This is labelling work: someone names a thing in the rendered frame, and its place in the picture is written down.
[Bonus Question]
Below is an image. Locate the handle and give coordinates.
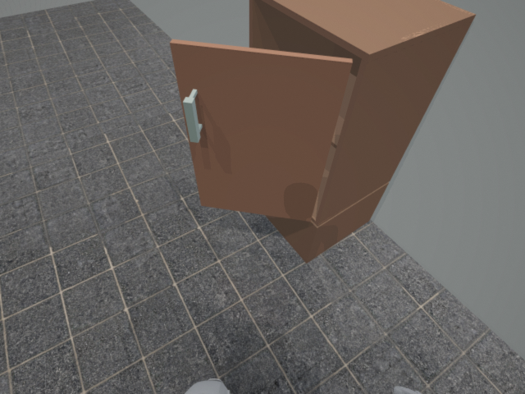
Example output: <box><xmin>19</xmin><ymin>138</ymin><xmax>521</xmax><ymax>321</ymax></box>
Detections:
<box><xmin>183</xmin><ymin>89</ymin><xmax>203</xmax><ymax>143</ymax></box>

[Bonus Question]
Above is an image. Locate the left robot shin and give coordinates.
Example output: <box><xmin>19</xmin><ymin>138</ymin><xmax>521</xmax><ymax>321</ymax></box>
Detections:
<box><xmin>208</xmin><ymin>378</ymin><xmax>227</xmax><ymax>389</ymax></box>

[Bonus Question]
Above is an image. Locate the cupboard door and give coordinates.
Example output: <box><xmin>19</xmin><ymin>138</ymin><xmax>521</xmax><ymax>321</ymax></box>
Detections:
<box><xmin>170</xmin><ymin>39</ymin><xmax>353</xmax><ymax>222</ymax></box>

